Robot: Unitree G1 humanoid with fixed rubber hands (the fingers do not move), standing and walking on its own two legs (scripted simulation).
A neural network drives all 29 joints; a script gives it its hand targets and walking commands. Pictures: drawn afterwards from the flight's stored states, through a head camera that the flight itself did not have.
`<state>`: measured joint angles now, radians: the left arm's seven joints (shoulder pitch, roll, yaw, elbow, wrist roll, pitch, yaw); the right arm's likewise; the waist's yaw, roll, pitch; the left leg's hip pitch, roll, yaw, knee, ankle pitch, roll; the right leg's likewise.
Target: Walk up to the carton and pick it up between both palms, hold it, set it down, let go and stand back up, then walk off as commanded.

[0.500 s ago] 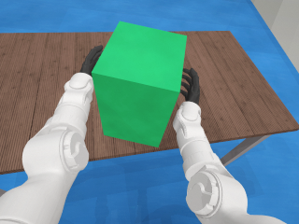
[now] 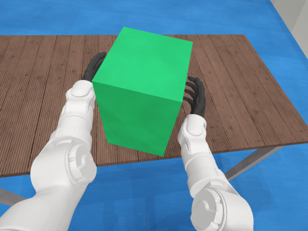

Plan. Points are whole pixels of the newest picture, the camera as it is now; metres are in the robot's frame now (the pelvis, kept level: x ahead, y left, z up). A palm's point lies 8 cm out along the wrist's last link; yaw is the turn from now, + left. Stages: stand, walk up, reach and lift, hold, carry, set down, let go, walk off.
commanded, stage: reach and lift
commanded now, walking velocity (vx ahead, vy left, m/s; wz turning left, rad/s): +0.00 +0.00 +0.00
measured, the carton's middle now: (145, 98) +0.46 +0.01 +0.04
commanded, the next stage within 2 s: none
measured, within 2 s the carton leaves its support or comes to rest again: leaves its support in 0.60 s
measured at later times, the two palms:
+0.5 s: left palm (90, 81) +0.46 +0.15 +0.10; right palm (194, 114) +0.38 -0.10 +0.08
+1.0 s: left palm (100, 73) +0.45 +0.12 +0.14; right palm (204, 118) +0.36 -0.13 +0.08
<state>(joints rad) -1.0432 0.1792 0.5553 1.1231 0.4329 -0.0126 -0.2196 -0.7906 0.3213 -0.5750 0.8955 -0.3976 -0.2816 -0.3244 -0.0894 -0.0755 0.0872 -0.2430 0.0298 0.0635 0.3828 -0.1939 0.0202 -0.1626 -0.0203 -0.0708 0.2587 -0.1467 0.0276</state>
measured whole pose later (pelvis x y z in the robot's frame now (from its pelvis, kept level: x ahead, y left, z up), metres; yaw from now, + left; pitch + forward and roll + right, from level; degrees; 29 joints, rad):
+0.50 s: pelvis -0.01 +0.02 +0.00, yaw -1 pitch +4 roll -2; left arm -1.04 0.14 0.50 1.11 0.46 -0.03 -0.17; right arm -0.79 0.31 -0.65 0.95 -0.38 -0.38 -0.32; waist -0.07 -0.08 0.07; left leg -0.26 0.02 0.10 0.37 -0.18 0.04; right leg -0.18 -0.04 -0.07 0.21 -0.10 0.04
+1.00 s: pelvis -0.02 +0.00 +0.00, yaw -2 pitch +4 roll -1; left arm -1.10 0.13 0.49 1.20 0.44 -0.05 -0.12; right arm -0.78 0.26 -0.63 1.02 -0.35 -0.33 -0.32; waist -0.05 -0.06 0.00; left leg -0.26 0.04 0.10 0.33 -0.14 0.02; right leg -0.19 -0.02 -0.07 0.22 -0.10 0.02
